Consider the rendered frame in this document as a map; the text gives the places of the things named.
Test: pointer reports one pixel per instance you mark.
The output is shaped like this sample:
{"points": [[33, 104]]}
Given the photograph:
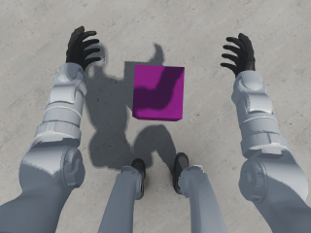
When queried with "robot thigh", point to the robot thigh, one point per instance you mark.
{"points": [[119, 211], [205, 212]]}

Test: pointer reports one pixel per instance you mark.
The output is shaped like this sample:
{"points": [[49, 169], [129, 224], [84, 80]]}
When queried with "right robot upper arm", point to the right robot upper arm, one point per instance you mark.
{"points": [[278, 188]]}

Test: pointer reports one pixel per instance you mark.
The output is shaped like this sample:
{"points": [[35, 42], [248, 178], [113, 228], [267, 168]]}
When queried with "carton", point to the carton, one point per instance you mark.
{"points": [[158, 92]]}

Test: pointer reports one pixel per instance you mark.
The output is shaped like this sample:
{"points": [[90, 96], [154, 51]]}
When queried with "left robot hand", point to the left robot hand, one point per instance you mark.
{"points": [[76, 52]]}

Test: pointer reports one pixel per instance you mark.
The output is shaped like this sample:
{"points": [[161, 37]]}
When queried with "left robot thigh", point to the left robot thigh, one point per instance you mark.
{"points": [[119, 211]]}

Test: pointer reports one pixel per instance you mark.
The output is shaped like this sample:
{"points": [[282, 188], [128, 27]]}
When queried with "robot left forearm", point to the robot left forearm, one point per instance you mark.
{"points": [[63, 112]]}

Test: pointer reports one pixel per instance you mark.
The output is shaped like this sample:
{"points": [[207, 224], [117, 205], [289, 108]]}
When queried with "robot right forearm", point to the robot right forearm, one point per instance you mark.
{"points": [[261, 137]]}

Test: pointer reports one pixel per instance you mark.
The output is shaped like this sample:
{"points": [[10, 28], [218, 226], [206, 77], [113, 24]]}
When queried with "right robot hand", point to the right robot hand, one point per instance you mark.
{"points": [[245, 60]]}

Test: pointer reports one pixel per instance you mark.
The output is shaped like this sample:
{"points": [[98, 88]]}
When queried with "right robot thigh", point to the right robot thigh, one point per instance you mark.
{"points": [[205, 212]]}

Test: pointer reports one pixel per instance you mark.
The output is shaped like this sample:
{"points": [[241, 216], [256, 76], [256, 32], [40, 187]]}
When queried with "left robot upper arm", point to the left robot upper arm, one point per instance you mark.
{"points": [[47, 177]]}

